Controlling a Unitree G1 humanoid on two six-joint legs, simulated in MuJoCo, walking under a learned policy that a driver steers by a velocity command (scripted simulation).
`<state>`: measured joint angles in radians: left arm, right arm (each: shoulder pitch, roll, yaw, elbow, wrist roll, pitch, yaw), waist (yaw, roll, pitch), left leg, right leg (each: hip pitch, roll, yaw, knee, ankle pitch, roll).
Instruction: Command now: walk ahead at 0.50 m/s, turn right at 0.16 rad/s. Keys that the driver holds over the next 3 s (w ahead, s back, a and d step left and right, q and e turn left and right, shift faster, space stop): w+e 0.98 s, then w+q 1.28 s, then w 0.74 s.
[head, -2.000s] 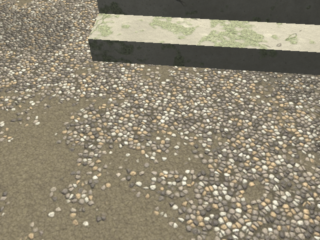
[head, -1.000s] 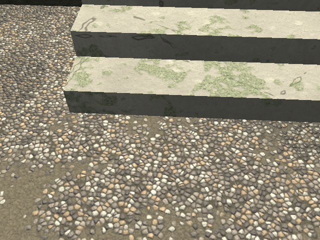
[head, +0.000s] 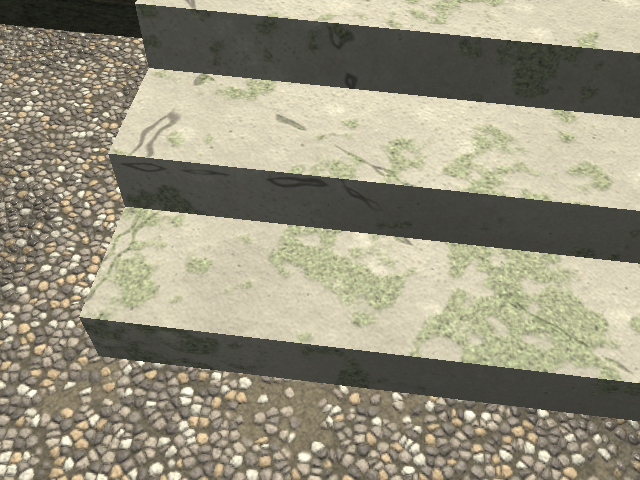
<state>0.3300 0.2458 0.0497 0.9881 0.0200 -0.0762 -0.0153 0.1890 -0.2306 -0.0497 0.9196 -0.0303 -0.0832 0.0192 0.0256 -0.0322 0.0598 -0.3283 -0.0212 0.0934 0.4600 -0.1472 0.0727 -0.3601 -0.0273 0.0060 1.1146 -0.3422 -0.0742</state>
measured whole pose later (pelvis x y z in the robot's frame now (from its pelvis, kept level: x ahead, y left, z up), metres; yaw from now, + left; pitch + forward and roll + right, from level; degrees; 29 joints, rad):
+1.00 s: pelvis +0.48 -0.09 +0.00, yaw -33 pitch +5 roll -1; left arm 0.52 0.28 0.07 0.95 0.04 -0.09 0.05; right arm -0.06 -0.20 0.01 0.59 -0.06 -0.03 -0.03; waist 0.09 -0.04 -0.02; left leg -1.16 0.03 -0.05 1.98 -0.89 0.06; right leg 0.00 0.11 0.27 0.28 -0.34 -0.07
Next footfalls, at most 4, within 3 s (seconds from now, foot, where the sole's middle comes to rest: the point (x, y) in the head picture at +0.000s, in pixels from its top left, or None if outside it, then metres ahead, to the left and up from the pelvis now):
0.42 right None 0.34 -0.13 -0.77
1.12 left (371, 291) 0.80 -0.08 -0.61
1.68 right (528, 154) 1.07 -0.42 -0.44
2.20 left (446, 2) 1.38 -0.23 -0.27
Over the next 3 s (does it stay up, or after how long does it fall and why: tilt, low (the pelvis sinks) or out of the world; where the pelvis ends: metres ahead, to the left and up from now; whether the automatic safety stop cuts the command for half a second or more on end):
stays up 1.64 -0.38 0.66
